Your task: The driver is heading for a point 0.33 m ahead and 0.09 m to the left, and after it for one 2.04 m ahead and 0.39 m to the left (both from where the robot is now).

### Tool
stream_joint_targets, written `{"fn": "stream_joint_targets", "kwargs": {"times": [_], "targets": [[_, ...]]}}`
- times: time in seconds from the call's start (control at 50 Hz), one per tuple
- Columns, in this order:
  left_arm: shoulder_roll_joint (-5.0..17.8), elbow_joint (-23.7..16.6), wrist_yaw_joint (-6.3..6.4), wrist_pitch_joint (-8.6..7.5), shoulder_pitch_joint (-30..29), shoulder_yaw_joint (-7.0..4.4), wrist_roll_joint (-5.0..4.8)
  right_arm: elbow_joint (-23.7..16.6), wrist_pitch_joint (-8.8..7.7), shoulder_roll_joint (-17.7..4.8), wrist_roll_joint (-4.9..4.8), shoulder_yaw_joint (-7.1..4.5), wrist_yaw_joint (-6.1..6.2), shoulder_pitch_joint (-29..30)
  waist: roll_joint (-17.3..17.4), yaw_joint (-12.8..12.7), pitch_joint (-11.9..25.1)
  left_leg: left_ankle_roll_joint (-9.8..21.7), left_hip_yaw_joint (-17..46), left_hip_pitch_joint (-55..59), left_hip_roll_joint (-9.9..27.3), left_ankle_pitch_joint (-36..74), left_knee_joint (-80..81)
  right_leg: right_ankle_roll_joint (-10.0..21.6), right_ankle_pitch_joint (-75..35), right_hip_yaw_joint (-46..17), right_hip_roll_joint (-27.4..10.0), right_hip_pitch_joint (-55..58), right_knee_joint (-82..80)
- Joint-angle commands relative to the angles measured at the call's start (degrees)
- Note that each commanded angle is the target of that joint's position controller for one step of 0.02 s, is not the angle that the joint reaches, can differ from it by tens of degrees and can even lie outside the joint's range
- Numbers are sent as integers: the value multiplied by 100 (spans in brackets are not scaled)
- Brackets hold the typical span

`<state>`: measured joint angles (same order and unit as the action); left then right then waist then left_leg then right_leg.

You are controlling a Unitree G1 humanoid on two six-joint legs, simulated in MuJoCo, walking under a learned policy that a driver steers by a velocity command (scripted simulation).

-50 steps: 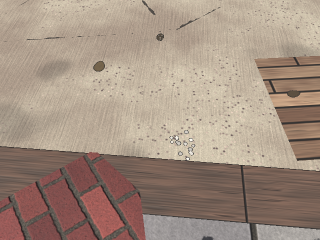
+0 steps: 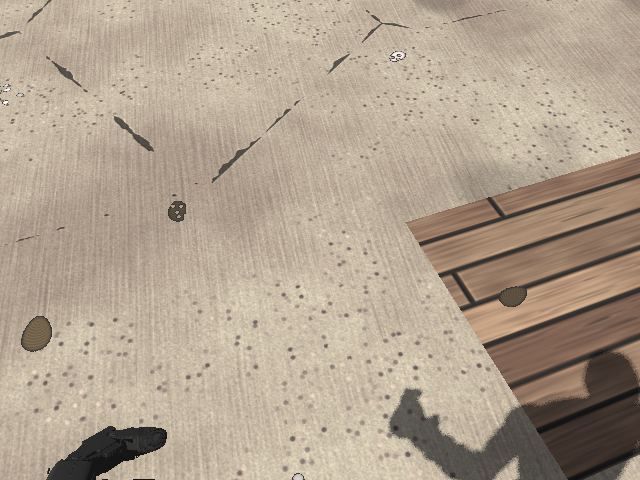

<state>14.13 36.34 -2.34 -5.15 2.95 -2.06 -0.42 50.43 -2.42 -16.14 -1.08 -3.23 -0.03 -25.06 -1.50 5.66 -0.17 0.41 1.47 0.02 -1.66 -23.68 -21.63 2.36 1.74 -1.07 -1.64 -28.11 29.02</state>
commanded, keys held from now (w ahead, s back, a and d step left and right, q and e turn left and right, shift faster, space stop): w+q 0.56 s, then w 0.08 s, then w+e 0.36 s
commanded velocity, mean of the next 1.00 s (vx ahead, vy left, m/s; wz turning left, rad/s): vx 0.50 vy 0.00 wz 0.26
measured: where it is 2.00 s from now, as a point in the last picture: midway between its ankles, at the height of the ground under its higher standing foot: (218, 255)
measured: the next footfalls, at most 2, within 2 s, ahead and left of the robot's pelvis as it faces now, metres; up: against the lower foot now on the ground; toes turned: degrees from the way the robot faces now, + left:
left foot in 0.66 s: +0.44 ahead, +0.26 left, -0.13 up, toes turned +23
right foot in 1.14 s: +0.81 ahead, +0.13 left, -0.13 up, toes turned +9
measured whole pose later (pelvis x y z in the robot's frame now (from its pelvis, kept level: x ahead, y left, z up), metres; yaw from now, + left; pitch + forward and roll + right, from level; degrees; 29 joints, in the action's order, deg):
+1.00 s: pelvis +0.52 +0.18 -0.13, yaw +16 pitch +1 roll +2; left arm 13.3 47.8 -0.1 -2.9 9.3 -3.3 -1.0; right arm 55.7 -5.3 -11.9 0.5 -3.5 1.0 -17.2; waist -2.4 2.3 -0.6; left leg 2.3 -7.8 -2.8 -2.6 -20.0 -21.2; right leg 0.1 -0.9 -3.1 -5.7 -41.2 46.0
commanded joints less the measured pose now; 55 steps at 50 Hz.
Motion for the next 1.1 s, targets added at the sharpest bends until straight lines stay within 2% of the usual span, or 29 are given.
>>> {"fn": "stream_joint_targets", "kwargs": {"times": [0.02,0.04,0.06,0.08,0.1,0.12,0.18,0.3,0.34,0.44,0.5,0.56,0.6,0.62,0.64,0.66,0.68,0.7,0.72,0.74,0.76,0.78,0.8,0.82,0.88,0.96,1.02,1.06,1.1], "targets": [[1477,23,103,-97,2093,-535,129,-471,-41,-517,182,-49,59,61,-445,-1213,1525,452,390,-1873,506,1821,-2834,709,-285,-1350,-1344,3669,61],[1574,124,61,-35,2230,-542,64,-463,-135,10,69,106,11,-757,-1901,-922,2189,167,302,-3651,-140,-1037,-4552,1522,1012,-3497,-2249,4937,-612],[1036,158,66,1,2269,-431,22,-371,-158,-661,-89,-81,4,-366,-1187,-1147,1706,171,703,-4222,141,-823,-5155,1353,1905,-3550,-2090,4500,-1009],[826,140,85,3,1907,-348,29,-528,-141,-972,-142,-199,17,222,-726,-1134,942,173,612,-4343,350,-259,-5275,1123,1687,-2702,-1920,3742,-1131],[696,115,71,-9,1489,-287,73,-559,-89,-897,-105,-210,49,438,-394,-949,567,119,553,-4109,545,157,-5167,1047,1069,-2091,-1716,3011,-1303],[576,140,56,-36,1205,-262,83,-577,-26,-788,-38,-227,61,464,-424,-782,309,73,598,-3905,710,450,-4898,1021,717,-1616,-1556,2505,-1489],[492,321,22,-168,971,-299,7,-545,178,-439,-106,-226,57,284,-326,-492,23,105,681,-3493,949,849,-4273,994,467,-921,-1402,1896,-2009],[863,729,168,-211,1264,-473,137,-746,215,-356,30,-267,-77,697,73,-554,119,40,695,-4154,985,2353,-3822,1081,-867,149,-1519,2448,-1767],[725,828,265,-210,1437,-444,83,-873,138,-503,-82,-371,-118,1145,-103,-637,-202,101,896,-4784,913,2845,-3411,811,-287,296,-1439,2810,-1687],[803,1013,489,-103,1755,-476,28,-1175,37,-222,26,-253,-306,2175,-61,-929,-702,132,332,-4325,811,4258,-1836,445,612,1136,-1316,2427,-1255],[897,1049,472,-42,1896,-522,-6,-1269,118,-180,-71,-224,-465,2476,-102,-1135,-838,186,209,-4008,777,4518,-1241,316,1115,1289,-1530,2502,-654],[862,1066,422,88,1964,-497,-108,-1255,216,-114,-48,-176,-518,2734,40,-1223,-945,247,-11,-3788,737,4270,-698,116,918,1388,-1669,2694,155],[897,1163,417,182,2061,-467,-126,-851,236,-244,6,-254,-476,2048,54,-980,-570,387,-93,-2925,654,4358,-366,36,-212,1414,-1711,2891,1320],[982,1209,387,213,2031,-461,-122,-531,220,-445,6,-369,-408,1327,-8,-640,-176,456,-306,-1994,431,4107,-385,3,-861,1386,-1666,2765,2284],[1040,1268,337,209,1861,-442,-165,-134,188,-718,39,-507,-307,282,118,-26,327,634,-576,-351,204,4468,-42,-166,-1021,1500,-1384,2095,3733],[721,1461,326,144,2007,-400,-123,114,200,-1108,104,-607,-211,-203,1071,293,488,1067,89,1492,718,5330,-282,-509,2557,1261,-651,212,6247],[194,1340,239,-33,2937,-204,-41,32,29,-1547,267,-472,-191,-248,2062,-234,1617,1604,1058,3544,1720,8496,-2629,-566,5180,107,-334,-1899,8294],[606,1354,186,-201,2823,-214,-273,118,33,-1334,85,-468,-286,-1016,1505,383,3020,2243,1804,3932,2193,7284,-2392,-505,5010,-1070,-62,-2024,8299],[759,909,193,-264,2040,-258,-537,306,70,-1529,30,-553,-277,-1269,1173,342,2765,2309,2761,3231,2542,3447,-809,-405,4055,-844,-178,-2544,7377],[699,797,348,-211,1339,-220,-541,267,47,-1306,-10,-481,-208,-407,782,23,1817,2041,3117,2090,2517,1383,8,-372,3265,-394,-501,-2844,7045],[1002,916,475,-89,1303,-277,-423,-183,-37,-739,71,-246,-205,766,211,-259,1008,1858,2793,505,2544,1141,370,-310,2172,-416,-634,-2344,6255],[846,1063,523,47,1548,-285,-279,-214,-187,-576,159,-212,-195,1306,442,-569,695,1809,2846,-639,2656,1637,271,-287,1690,-701,-784,-1714,6005],[628,1201,505,180,1738,-278,-144,-160,-273,-404,172,-163,-203,1557,363,-800,188,1535,1969,-1666,2259,2261,360,-400,1353,-731,-887,-1138,5240],[438,1192,472,210,1744,-270,-94,-83,-311,-431,210,-175,-172,1565,647,-853,5,1400,1429,-2002,1979,2346,524,-432,1263,-738,-909,-890,4694],[395,1012,390,162,1233,-262,-64,99,-425,-450,270,-197,22,1218,670,-678,-83,1285,607,-1614,1750,3475,664,-462,578,-814,-782,-1101,3307],[168,826,202,140,480,-163,-43,213,-381,-489,150,-218,164,982,431,-395,-156,973,-290,-827,1541,3526,910,-200,-622,-254,-496,-1054,1608],[118,599,102,201,-5,-152,-45,371,-281,-508,80,-237,190,684,384,-235,-398,819,-607,-286,1626,3446,925,-20,-560,42,-326,-1106,1125],[163,443,25,217,-132,-181,-60,415,-191,-595,54,-269,189,687,411,-315,-497,695,-794,102,1743,4064,680,172,-117,198,-214,-1113,959],[336,400,-50,232,133,-274,-24,326,-102,-804,25,-321,220,904,595,-576,-192,541,-1030,286,1728,5853,-36,413,541,604,138,-418,959]]}}
Velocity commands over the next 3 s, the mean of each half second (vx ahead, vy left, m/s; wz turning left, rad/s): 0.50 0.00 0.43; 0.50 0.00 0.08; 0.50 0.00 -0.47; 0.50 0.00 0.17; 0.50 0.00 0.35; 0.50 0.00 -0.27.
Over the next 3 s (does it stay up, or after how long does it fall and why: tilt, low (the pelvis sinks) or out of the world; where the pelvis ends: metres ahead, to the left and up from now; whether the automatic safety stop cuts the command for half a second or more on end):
stays up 1.61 0.39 -0.12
